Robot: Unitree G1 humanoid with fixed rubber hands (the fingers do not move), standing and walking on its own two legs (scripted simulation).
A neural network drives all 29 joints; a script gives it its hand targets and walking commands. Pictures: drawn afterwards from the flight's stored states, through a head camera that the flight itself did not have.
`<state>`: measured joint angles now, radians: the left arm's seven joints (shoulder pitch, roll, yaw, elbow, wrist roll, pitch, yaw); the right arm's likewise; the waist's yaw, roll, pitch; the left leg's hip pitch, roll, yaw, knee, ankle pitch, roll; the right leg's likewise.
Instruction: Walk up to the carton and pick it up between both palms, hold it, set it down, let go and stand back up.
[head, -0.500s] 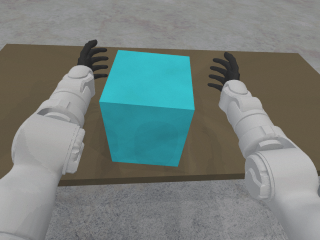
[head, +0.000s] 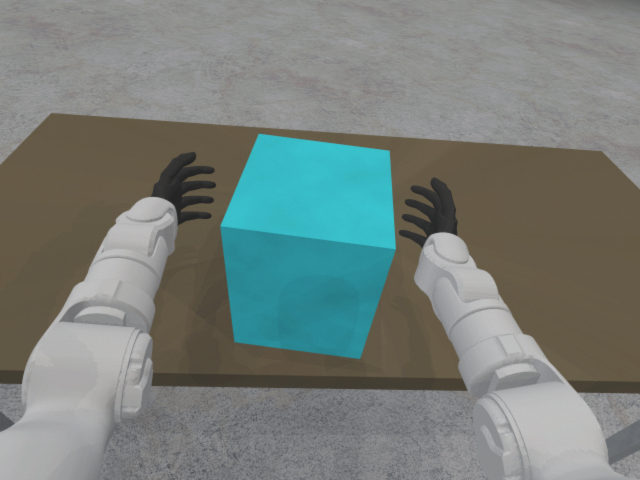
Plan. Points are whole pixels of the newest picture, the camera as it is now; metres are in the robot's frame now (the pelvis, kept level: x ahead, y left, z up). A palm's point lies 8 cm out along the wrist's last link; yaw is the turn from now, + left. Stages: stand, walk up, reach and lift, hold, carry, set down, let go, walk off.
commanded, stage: set down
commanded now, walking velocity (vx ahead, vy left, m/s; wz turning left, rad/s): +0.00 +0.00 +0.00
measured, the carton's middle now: (310, 248) +0.47 -0.01 +0.04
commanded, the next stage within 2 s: none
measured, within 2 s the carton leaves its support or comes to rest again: neither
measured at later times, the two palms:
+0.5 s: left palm (144, 256) +0.38 +0.20 +0.11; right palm (448, 289) +0.33 -0.16 +0.11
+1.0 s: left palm (114, 333) +0.31 +0.23 +0.07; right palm (451, 342) +0.28 -0.16 +0.07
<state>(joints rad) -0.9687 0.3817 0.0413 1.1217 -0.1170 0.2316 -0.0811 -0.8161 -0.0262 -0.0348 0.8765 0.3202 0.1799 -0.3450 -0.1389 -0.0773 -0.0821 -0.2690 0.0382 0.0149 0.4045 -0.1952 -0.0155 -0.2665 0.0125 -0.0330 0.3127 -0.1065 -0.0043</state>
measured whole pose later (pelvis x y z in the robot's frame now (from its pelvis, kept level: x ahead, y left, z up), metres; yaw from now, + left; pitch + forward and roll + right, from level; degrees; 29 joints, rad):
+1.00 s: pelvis +0.00 +0.02 +0.00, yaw -1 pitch -6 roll -1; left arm -0.20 0.33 0.03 0.21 -0.22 0.33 -0.09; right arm -0.09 0.00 -0.05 0.12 0.17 0.25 -0.30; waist 0.00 -0.04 0.07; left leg -0.10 0.02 0.04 0.44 -0.24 0.01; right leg -0.11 0.00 -0.01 0.35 -0.14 0.02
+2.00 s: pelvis +0.02 +0.02 +0.00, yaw -1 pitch -7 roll -1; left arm 0.31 0.30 -0.06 0.13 -0.17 0.07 -0.06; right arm 0.37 -0.03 -0.01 0.10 0.07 -0.01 -0.16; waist 0.04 -0.01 0.14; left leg -0.04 0.03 0.05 0.42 -0.27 0.01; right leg -0.05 0.01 0.01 0.34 -0.18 0.01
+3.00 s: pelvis +0.03 +0.00 +0.00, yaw -1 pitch -5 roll -1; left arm 0.21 0.20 0.00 0.51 -0.01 0.13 0.00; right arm 0.20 -0.15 -0.04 0.74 -0.02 -0.20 0.00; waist 0.01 0.00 0.08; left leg -0.05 0.04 0.04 0.40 -0.27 -0.02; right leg -0.08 0.02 0.00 0.37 -0.21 -0.01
